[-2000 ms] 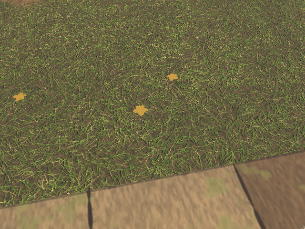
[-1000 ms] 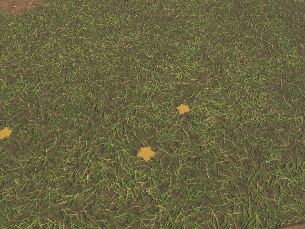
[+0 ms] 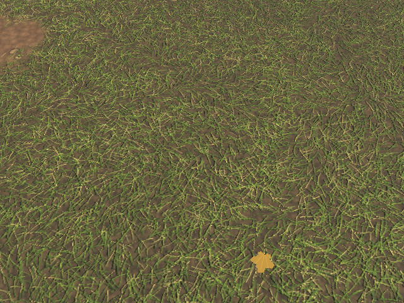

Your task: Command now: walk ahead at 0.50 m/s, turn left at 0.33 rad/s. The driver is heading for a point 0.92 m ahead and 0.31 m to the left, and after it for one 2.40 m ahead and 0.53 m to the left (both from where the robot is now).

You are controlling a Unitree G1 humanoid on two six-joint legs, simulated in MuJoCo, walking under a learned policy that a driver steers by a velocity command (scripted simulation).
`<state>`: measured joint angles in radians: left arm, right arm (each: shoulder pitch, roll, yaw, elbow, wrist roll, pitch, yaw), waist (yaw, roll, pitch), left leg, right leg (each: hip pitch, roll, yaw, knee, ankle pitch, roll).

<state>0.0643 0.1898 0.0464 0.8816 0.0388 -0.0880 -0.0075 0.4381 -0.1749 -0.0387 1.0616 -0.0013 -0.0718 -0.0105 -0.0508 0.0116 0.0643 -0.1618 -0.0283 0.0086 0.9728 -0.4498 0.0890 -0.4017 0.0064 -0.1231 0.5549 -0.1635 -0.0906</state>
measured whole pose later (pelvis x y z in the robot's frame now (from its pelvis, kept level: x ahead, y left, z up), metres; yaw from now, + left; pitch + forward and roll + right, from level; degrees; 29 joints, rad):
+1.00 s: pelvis +0.32 +0.04 +0.01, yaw +32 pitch +2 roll -1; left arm 0.14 0.26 0.05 0.77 0.01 0.04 0.04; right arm 0.27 -0.28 -0.08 0.80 -0.02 0.02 -0.01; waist -0.04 -0.01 0.03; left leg -0.29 -0.16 -0.16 0.41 -0.12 0.10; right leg -0.46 -0.01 0.06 0.84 -0.37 0.03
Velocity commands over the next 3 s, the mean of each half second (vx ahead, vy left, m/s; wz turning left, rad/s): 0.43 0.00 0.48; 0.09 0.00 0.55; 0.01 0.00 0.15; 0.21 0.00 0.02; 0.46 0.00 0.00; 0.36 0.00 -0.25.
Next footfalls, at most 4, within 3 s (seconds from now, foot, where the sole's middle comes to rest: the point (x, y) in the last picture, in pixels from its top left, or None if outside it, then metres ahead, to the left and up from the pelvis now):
0.46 left None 0.37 0.12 -0.76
1.12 right None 0.43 -0.05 -0.76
1.44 left None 0.28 0.11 -0.76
2.36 left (121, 252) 0.64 0.29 -0.76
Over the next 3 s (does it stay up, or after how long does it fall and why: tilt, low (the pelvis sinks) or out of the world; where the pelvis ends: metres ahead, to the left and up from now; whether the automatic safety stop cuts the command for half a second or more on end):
stays up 0.82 0.31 0.00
